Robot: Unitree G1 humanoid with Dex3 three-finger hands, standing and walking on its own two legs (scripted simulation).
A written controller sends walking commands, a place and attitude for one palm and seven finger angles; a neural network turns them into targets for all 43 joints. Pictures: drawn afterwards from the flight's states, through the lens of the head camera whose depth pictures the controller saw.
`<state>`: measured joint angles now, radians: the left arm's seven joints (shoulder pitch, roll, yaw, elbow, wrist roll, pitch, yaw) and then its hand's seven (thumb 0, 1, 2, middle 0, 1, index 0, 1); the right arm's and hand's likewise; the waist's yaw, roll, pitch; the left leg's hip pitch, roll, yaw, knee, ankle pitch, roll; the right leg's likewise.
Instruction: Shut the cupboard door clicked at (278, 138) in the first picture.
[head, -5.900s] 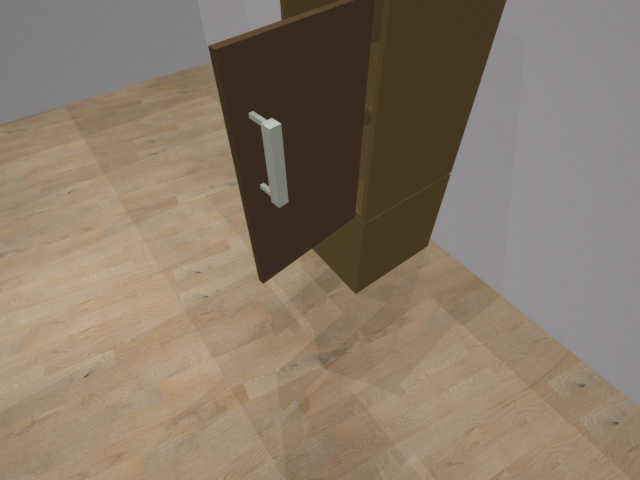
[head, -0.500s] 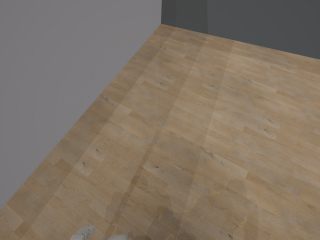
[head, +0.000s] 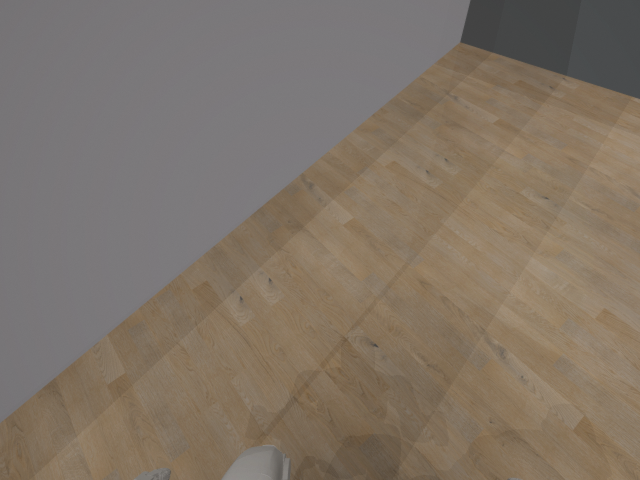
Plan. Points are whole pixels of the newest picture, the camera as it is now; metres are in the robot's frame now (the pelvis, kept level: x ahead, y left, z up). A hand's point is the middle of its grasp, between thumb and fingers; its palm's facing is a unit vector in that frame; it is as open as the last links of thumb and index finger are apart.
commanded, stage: walk to a spot facing it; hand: left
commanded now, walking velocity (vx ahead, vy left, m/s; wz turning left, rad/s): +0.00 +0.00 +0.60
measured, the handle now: out of the picture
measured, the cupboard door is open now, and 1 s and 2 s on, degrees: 97 97 97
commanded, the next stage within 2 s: none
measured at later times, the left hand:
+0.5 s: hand out of the picture +0.03 +0.22 -0.17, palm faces +0.33 -0.91 -0.26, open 7.4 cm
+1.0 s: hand out of the picture -0.03 +0.19 -0.18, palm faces +0.60 -0.77 -0.24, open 7.4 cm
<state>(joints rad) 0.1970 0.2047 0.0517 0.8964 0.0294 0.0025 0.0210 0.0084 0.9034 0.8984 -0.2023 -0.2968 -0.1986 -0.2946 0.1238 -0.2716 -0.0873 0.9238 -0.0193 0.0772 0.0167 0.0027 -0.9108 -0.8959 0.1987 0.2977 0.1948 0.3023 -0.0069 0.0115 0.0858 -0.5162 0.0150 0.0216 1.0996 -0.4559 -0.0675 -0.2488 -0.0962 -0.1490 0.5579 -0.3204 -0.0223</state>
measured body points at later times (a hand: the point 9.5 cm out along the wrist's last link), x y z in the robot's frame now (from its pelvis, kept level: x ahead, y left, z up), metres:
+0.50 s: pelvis +0.01 -0.01 +0.00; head +0.06 +0.01 +0.44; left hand +0.02 +0.27 -0.14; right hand +0.18 -0.22 -0.14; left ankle -0.01 +0.11 -0.74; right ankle +0.05 -0.16 -0.70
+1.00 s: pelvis +0.03 -0.03 -0.01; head +0.06 +0.02 +0.43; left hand -0.06 +0.23 -0.17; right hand +0.26 -0.19 -0.14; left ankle -0.03 +0.07 -0.74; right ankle +0.08 -0.17 -0.67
